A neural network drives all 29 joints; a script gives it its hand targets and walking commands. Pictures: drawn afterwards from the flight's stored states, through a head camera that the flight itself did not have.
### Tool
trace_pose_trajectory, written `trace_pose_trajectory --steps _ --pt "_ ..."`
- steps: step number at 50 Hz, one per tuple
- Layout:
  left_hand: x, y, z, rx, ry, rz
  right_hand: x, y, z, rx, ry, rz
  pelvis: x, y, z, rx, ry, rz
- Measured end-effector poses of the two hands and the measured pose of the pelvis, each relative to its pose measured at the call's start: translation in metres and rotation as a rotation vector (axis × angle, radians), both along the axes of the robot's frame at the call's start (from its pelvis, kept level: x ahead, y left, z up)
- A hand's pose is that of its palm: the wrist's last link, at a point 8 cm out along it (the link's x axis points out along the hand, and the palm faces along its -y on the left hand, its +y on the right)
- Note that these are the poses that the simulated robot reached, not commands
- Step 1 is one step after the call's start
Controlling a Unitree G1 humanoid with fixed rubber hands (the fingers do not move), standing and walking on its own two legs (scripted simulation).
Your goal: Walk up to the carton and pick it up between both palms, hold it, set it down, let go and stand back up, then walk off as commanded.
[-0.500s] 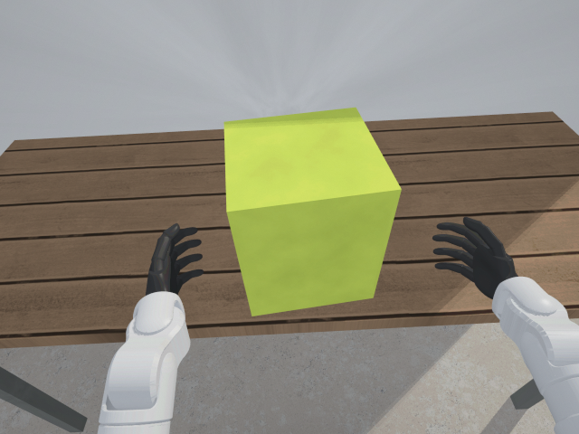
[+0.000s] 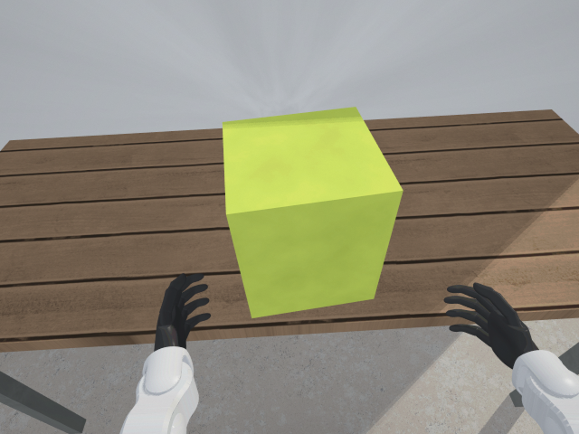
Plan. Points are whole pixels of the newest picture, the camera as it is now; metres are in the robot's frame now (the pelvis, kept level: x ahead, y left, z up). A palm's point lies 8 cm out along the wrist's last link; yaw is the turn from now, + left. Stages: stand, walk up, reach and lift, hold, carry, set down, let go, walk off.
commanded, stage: set down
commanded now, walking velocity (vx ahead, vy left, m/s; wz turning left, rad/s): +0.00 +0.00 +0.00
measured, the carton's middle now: (302, 215) +0.44 +0.01 +0.07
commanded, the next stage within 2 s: let go in 1.00 s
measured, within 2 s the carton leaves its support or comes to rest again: neither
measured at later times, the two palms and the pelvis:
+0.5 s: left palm (177, 365) +0.23 +0.18 +0.01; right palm (490, 365) +0.23 -0.23 +0.00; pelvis +0.01 +0.00 +0.00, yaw +0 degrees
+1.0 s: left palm (170, 363) +0.23 +0.19 +0.01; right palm (482, 402) +0.19 -0.23 -0.05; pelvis +0.00 +0.00 +0.00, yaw -1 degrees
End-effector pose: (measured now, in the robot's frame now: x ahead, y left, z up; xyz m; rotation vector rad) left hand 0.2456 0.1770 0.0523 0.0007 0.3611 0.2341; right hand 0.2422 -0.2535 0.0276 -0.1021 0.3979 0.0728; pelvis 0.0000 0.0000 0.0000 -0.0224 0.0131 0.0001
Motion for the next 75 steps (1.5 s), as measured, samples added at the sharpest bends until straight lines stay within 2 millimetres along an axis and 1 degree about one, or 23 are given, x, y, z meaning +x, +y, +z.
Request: trace_pose_trajectory --steps 9,17,27,39,48,56,66,75 --pt "-0.005 0.000 -0.023 -0.011 0.070 -0.015 -0.007 0.002 -0.009 -0.016 0.031 0.003 0.001 0.000 0.000 0.000 0.002 0.000" --pt "-0.014 0.002 -0.045 -0.027 0.148 -0.033 -0.012 0.008 -0.020 -0.025 0.070 0.001 0.004 0.002 0.000 -0.001 0.005 -0.003" --pt "-0.016 0.006 -0.047 -0.030 0.126 -0.080 -0.018 0.021 -0.035 -0.033 0.106 -0.026 0.005 0.003 0.000 -0.001 0.003 -0.005" --pt "-0.015 0.011 -0.046 -0.021 0.130 -0.149 -0.035 0.018 -0.060 -0.084 0.204 -0.080 0.006 0.003 0.000 0.000 -0.007 -0.012" --pt "-0.014 0.014 -0.046 -0.014 0.134 -0.195 -0.047 0.023 -0.077 -0.102 0.269 -0.090 0.004 0.003 0.000 0.001 -0.014 -0.011" --pt "-0.013 0.015 -0.046 0.001 0.137 -0.216 -0.053 0.028 -0.083 -0.111 0.284 -0.088 0.001 0.002 0.000 0.003 -0.023 -0.009" --pt "-0.013 0.014 -0.045 0.025 0.146 -0.221 -0.057 0.025 -0.087 -0.123 0.283 -0.088 -0.002 -0.003 0.000 0.008 -0.040 -0.007" --pt "-0.012 0.014 -0.045 0.033 0.151 -0.232 -0.057 0.025 -0.086 -0.127 0.273 -0.088 -0.003 -0.003 -0.001 0.008 -0.054 -0.005"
